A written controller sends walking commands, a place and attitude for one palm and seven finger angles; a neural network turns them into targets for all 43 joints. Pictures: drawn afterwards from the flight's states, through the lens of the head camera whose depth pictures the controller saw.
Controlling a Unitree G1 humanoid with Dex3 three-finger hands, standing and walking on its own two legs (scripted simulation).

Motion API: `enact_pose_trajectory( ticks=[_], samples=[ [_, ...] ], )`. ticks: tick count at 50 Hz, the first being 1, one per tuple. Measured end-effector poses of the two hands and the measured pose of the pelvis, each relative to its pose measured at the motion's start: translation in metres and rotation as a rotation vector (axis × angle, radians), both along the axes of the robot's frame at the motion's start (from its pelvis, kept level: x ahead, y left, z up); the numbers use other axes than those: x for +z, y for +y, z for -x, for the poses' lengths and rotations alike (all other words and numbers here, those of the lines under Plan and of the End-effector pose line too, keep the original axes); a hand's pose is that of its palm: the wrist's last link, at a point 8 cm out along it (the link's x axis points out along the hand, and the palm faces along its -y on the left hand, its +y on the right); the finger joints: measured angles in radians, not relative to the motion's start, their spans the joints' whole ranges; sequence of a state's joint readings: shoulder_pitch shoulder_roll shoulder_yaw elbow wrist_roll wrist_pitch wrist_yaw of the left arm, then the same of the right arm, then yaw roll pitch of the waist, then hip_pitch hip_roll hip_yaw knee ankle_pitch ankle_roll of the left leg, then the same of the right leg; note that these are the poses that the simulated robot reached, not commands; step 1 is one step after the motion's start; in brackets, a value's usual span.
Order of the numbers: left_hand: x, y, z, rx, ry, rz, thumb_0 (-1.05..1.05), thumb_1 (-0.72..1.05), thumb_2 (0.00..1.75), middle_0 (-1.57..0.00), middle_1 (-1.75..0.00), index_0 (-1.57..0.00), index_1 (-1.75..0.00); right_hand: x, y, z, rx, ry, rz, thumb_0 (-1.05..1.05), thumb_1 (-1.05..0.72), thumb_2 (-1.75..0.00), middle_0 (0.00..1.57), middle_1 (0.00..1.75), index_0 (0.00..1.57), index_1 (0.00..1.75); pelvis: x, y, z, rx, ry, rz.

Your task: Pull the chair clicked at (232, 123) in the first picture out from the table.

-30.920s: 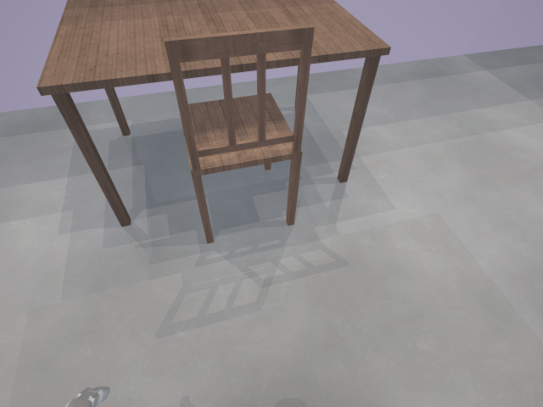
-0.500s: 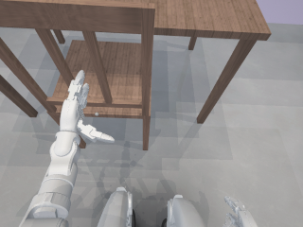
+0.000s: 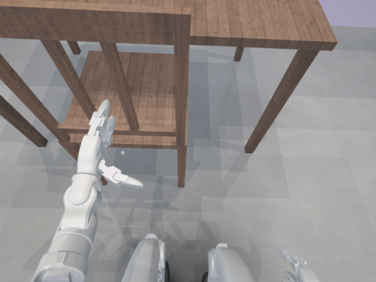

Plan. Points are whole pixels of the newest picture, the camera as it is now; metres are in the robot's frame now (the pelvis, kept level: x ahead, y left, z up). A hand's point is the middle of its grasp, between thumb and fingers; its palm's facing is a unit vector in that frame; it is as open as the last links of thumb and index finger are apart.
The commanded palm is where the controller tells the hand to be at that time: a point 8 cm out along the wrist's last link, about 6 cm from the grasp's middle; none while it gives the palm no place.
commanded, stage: aim the fingers beside a spindle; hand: left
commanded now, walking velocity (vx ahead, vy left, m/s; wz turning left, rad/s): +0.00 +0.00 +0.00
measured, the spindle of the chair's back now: (80, 92) +0.52 +0.27 +0.03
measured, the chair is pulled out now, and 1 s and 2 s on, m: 0.00 0.00 0.00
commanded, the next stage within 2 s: push the fingers through the gap in 0.94 s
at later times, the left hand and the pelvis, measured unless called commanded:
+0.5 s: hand (122, 150) +0.37 +0.14 +0.03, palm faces -0.02 -1.00 -0.05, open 16.9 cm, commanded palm +0.35 +0.20 +0.02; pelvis +0.00 +0.00 +0.00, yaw +0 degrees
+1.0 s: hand (120, 150) +0.38 +0.15 +0.02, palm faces -0.01 -1.00 -0.05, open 16.9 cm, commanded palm +0.35 +0.20 +0.02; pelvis -0.01 +0.00 +0.00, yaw +0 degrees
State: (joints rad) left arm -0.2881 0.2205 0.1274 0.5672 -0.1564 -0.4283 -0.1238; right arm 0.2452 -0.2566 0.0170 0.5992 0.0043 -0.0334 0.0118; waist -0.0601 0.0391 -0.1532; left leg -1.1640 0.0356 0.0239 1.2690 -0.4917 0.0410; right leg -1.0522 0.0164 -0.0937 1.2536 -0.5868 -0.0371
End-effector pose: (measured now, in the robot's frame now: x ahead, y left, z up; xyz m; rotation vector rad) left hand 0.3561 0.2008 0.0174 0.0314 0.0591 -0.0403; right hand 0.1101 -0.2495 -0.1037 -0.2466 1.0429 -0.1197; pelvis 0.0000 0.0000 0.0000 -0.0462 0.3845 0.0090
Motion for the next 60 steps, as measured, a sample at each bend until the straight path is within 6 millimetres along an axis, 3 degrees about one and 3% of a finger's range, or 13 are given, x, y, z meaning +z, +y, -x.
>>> enact_pose_trajectory(
  ticks=[8, 16, 20, 25, 33, 40, 47, 56, 60],
  samples=[
    [0.017, 0.001, -0.002, 0.023, -0.093, -0.022, -0.01, -0.5, 0.3, -0.06, -0.08, -0.06, -0.08, 0.004, 0.001, -0.011, 0.016, -0.043, 0.008, 0.01, -0.9, -0.9, 0.2, 0.3, 0.2, 0.3, -0.001, 0.0, 0.001, 0.0, -0.01, -0.001],
    [0.002, 0.002, 0.0, 0.003, -0.012, -0.005, -0.01, -0.5, 0.3, -0.06, -0.08, -0.06, -0.08, 0.002, 0.005, -0.013, 0.021, -0.05, -0.006, 0.01, -0.9, -0.9, 0.2, 0.3, 0.2, 0.3, -0.002, 0.001, 0.003, 0.001, -0.005, 0.001],
    [0.008, -0.005, 0.007, -0.005, -0.043, -0.001, -0.01, -0.5, 0.3, -0.06, -0.08, -0.06, -0.08, 0.001, 0.007, -0.011, 0.022, -0.047, -0.008, 0.01, -0.9, -0.9, 0.2, 0.3, 0.2, 0.3, -0.001, 0.002, 0.003, 0.0, -0.01, 0.0],
    [0.016, -0.002, 0.002, 0.017, -0.088, -0.021, -0.01, -0.5, 0.3, -0.06, -0.08, -0.06, -0.08, -0.001, 0.008, -0.008, 0.027, -0.041, -0.009, 0.01, -0.9, -0.9, 0.2, 0.3, 0.2, 0.3, -0.002, 0.001, 0.005, 0.001, -0.013, -0.001],
    [0.005, 0.003, 0.0, 0.009, -0.03, -0.016, -0.01, -0.5, 0.3, -0.06, -0.08, -0.06, -0.08, -0.002, 0.005, -0.002, 0.013, -0.032, -0.007, 0.01, -0.9, -0.9, 0.2, 0.3, 0.2, 0.3, -0.004, 0.001, 0.007, 0.002, -0.008, 0.002],
    [0.013, -0.007, 0.007, 0.0, -0.066, -0.011, -0.01, -0.5, 0.3, -0.06, -0.08, -0.06, -0.08, 0.0, 0.003, -0.001, 0.012, -0.03, -0.001, 0.01, -0.9, -0.9, 0.2, 0.3, 0.2, 0.3, -0.001, 0.001, 0.006, 0.0, -0.014, -0.001],
    [0.009, 0.0, -0.003, 0.029, -0.06, -0.024, -0.01, -0.5, 0.3, -0.06, -0.08, -0.06, -0.08, -0.001, 0.002, -0.002, 0.013, -0.036, 0.001, 0.01, -0.9, -0.9, 0.2, 0.3, 0.2, 0.3, -0.004, -0.001, 0.007, -0.002, -0.008, -0.002],
    [0.009, 0.003, 0.002, 0.011, -0.052, -0.014, -0.01, -0.5, 0.3, -0.06, -0.08, -0.06, -0.08, 0.0, 0.002, -0.003, 0.016, -0.031, 0.002, 0.01, -0.9, -0.9, 0.2, 0.3, 0.2, 0.3, -0.002, -0.001, 0.005, 0.001, -0.008, 0.001],
    [0.009, 0.001, -0.007, 0.013, -0.064, -0.015, -0.01, -0.5, 0.3, -0.06, -0.08, -0.06, -0.08, -0.003, 0.001, -0.004, 0.021, -0.029, 0.011, 0.01, -0.9, -0.9, 0.2, 0.3, 0.2, 0.3, -0.004, 0.0, 0.006, 0.004, -0.003, 0.004]
  ],
)
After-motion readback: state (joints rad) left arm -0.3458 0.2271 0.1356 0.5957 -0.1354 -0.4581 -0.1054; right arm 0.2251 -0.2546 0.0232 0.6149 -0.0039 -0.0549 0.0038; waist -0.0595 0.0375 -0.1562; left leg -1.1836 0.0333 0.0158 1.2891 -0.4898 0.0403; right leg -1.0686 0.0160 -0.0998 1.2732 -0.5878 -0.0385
